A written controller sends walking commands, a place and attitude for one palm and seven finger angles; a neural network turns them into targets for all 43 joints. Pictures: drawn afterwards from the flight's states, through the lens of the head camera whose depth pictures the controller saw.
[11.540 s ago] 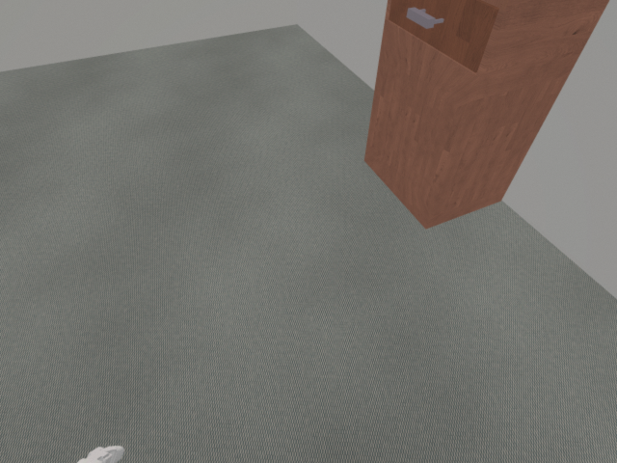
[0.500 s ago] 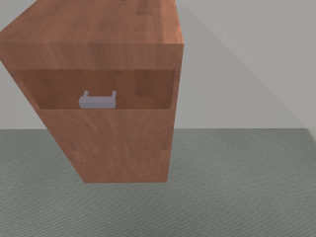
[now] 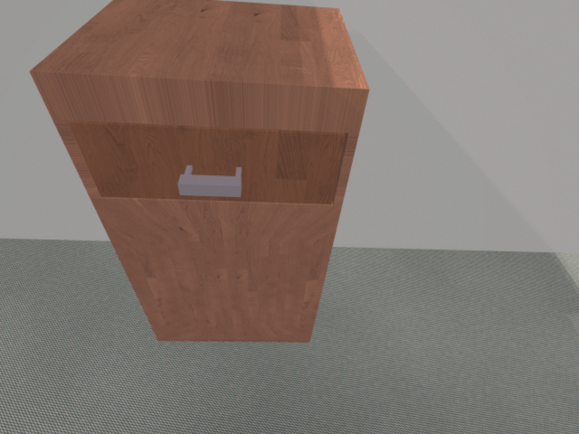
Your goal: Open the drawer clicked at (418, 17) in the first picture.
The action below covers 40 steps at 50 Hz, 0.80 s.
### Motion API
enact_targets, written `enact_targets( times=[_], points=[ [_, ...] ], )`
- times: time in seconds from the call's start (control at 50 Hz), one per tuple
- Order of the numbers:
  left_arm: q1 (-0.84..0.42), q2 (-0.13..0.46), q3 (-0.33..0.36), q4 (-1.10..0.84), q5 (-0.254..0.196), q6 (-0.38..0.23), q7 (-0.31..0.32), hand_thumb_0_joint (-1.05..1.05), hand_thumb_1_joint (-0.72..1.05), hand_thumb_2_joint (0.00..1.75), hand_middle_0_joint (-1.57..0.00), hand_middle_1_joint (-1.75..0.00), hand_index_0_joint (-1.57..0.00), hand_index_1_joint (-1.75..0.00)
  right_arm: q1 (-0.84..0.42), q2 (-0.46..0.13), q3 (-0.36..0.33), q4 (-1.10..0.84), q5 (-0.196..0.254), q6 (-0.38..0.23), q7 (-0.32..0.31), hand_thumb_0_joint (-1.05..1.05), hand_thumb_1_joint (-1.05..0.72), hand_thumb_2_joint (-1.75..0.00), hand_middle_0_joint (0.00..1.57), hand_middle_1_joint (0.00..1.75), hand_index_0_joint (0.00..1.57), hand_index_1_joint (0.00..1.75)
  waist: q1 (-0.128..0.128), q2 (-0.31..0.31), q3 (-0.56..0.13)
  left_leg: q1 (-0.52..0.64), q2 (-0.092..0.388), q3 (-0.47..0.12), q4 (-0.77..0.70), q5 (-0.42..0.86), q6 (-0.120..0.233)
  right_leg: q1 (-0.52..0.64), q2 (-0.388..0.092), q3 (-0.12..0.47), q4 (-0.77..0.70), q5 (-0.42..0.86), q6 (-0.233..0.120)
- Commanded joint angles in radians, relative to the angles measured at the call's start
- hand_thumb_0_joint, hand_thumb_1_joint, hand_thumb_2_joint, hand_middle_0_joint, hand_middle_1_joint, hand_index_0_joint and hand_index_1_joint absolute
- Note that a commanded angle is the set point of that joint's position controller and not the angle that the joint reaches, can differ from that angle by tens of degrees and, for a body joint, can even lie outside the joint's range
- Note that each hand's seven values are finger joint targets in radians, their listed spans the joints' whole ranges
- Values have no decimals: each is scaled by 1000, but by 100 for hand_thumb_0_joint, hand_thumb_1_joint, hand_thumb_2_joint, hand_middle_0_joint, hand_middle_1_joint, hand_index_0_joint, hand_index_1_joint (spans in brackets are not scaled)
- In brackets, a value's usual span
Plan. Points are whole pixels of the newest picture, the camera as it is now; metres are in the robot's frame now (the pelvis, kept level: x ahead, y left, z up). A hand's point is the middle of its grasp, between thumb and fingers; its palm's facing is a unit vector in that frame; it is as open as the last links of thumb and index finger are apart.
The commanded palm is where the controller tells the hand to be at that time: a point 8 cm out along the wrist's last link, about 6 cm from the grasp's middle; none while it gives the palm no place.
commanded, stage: look again from close up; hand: left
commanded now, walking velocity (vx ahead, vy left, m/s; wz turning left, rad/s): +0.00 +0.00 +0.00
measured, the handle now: (212, 178) +0.55 +0.19 +0.03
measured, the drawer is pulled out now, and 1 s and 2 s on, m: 0.00 0.00 0.00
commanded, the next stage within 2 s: raise the hand with hooked fingers in 0.10 s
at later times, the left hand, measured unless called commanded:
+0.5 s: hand (137, 383) +0.19 +0.22 -0.03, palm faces +0.11 -0.28 -0.95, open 8.0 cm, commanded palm +0.13 +0.23 -0.01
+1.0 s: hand (133, 337) +0.24 +0.23 +0.01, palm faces +0.03 -0.14 -0.99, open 10.8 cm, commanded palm +0.21 +0.23 +0.08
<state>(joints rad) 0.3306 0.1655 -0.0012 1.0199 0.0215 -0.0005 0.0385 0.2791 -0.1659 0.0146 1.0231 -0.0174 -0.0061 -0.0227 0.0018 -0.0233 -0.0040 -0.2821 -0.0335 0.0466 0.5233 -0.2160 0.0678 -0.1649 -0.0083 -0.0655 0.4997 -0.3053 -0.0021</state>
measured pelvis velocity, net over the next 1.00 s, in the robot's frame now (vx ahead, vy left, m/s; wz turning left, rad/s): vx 0.02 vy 0.00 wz -0.02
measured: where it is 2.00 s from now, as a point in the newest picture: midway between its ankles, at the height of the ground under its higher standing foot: outside the picture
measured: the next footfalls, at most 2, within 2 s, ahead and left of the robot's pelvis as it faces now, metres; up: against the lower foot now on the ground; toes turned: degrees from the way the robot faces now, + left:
none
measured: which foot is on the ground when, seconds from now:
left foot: down 0.00-1.00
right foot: down 0.00-1.00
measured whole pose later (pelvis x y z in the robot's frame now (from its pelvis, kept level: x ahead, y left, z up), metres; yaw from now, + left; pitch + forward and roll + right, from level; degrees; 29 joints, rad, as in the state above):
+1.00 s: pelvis +0.02 +0.00 -0.02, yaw -1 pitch +4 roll +0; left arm 0.35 0.37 -0.09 -0.11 0.99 0.08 0.28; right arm 0.09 -0.21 0.05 0.55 -0.04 0.12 0.01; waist 0.09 0.06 -0.08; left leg -0.43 -0.08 0.03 0.68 -0.32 0.07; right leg -0.37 0.08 0.05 0.70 -0.39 -0.05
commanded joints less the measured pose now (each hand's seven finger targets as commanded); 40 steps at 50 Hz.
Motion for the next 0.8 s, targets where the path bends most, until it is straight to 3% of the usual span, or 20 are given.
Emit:
enact_targets(
  times=[0.0,0.16,0.18,0.2,0.22,0.24,0.26,0.28,0.3,0.32,0.34,0.36,0.4,0.44,0.48,0.54,0.64,0.66,0.72,0.78],
  points=[
    [88,71,9,-27,0,-4,1,0,90,90,-20,-30,-20,-30,36,-123,-27,-44,-2,-17,-4,0,-90,-90,20,30,20,30,10,44,74,-56,157,-228,-238,-154,9,-35,-62,69,-82,20,-36],
    [107,73,7,-6,3,-5,-2,0,90,90,-20,-30,-20,-30,46,-129,-30,-22,2,-17,-3,0,-90,-90,20,30,20,30,10,31,71,-43,160,-240,-284,-198,7,-37,-69,64,-101,25,-30],
    [132,82,-7,20,17,-21,33,0,90,90,-20,-30,-20,-30,-48,-151,-27,-85,10,-11,1,0,-90,-90,20,30,20,30,32,93,178,-81,104,-81,-107,-82,-49,-96,-89,74,-128,55,-36],
    [-665,412,2,-1564,145,-189,71,0,88,89,-20,-32,-20,-32,-18,-260,-24,-466,90,-172,-32,0,-90,-90,20,30,20,30,-110,393,-330,305,67,-125,-169,-28,-39,-152,20,49,29,69,-55],
    [-206,370,40,-1332,160,-123,157,0,85,88,-20,-33,-20,-33,-83,-214,4,-373,75,-279,-76,0,-90,-90,20,30,20,30,14,455,-360,346,148,-234,-216,-183,-112,-265,13,-7,180,-100,-57],
    [80,213,-48,-1216,155,20,208,0,83,87,-21,-34,-21,-34,-104,-160,-15,-355,93,-317,-78,0,-90,-90,20,30,20,30,4,309,-214,162,138,-271,-275,-348,-141,-363,34,-8,248,-146,-39],
    [168,39,-163,-1099,189,58,209,0,81,86,-21,-36,-21,-36,-56,-154,-25,-324,98,-324,-82,0,-90,-90,20,30,20,30,-28,205,-93,83,108,-207,-217,-323,-90,-390,33,6,235,-109,-32],
    [36,103,-159,-1228,258,35,239,0,78,85,-21,-37,-21,-37,-82,-189,-35,-388,77,-330,-75,0,-90,-90,20,30,20,30,-37,138,-28,-4,90,-205,-161,-341,-69,-392,34,8,184,-115,-33],
    [43,178,-114,-1185,367,29,280,0,76,84,-21,-39,-21,-39,-109,-209,-39,-408,56,-321,-71,0,-90,-90,20,30,20,30,-41,50,-36,-51,90,-213,-115,-384,-63,-420,40,18,149,-152,-34],
    [76,181,-122,-1155,474,29,311,0,74,83,-21,-40,-21,-40,-120,-214,-33,-447,28,-301,-64,0,-90,-90,20,30,20,30,-30,-5,-45,-95,71,-204,-57,-375,-53,-446,49,34,143,-193,-40],
    [63,208,-89,-1111,584,24,345,0,71,82,-21,-42,-21,-42,-137,-219,-44,-485,12,-276,-48,0,-90,-90,20,30,20,30,-4,27,-96,-123,46,-180,-3,-327,-52,-445,54,69,149,-201,-49],
    [72,237,-64,-1029,707,22,387,0,69,81,-22,-43,-22,-43,-172,-211,-52,-518,-13,-239,-40,0,-90,-90,20,30,20,30,11,-83,-90,-200,34,-172,34,-368,-55,-500,58,114,133,-325,-53],
    [218,122,-138,-926,868,23,435,0,64,79,-22,-47,-22,-47,-244,-202,-63,-592,-26,-167,-10,0,-90,-90,20,30,20,30,61,-195,-7,-288,-1,-115,94,-380,-51,-555,59,155,109,-460,-68],
    [277,142,-91,-914,986,35,462,0,60,77,-22,-50,-22,-50,-273,-200,-70,-626,-17,-78,29,0,-90,-90,20,30,20,30,124,-192,-93,-276,-14,-89,128,-240,-54,-480,64,198,129,-350,-94],
    [171,163,-100,-983,1028,63,459,0,55,75,-22,-53,-22,-53,-317,-183,-52,-668,2,-2,42,0,-90,-90,20,30,20,30,124,-208,-110,-320,-18,-83,106,-274,-50,-440,38,218,115,-405,-87],
    [12,272,-35,-1125,1084,100,457,0,48,72,-23,-57,-23,-57,-351,-176,-51,-684,5,60,34,0,-90,-90,20,30,20,30,121,-51,-115,-236,-15,-107,91,-268,-36,-422,54,236,108,-381,-92],
    [-269,351,2,-1298,1087,47,468,0,36,67,-24,-64,-24,-64,-354,-152,-47,-677,-40,77,1,0,-90,-90,20,30,20,30,63,52,-180,-68,-13,-139,167,-225,-15,-473,55,280,72,-342,-82],
    [-276,336,-13,-1292,1077,36,468,0,34,66,-24,-66,-24,-66,-357,-150,-45,-671,-43,73,-5,0,-90,-90,20,30,20,30,54,114,-173,-53,-13,-132,167,-230,-15,-471,54,257,81,-321,-83],
    [-258,321,-30,-1280,1044,30,447,0,27,63,-25,-70,-25,-70,-346,-157,-37,-652,-44,61,-1,0,-90,-90,20,30,20,30,45,160,-204,-12,-12,-139,164,-122,-20,-452,68,224,117,-165,-90],
    [-154,285,-53,-1262,999,71,388,0,20,60,-25,-75,-25,-75,-334,-163,-37,-640,-34,69,5,0,-90,-90,20,30,20,30,54,83,-233,-6,-5,-137,134,10,-22,-343,71,193,118,15,-79]
  ],
)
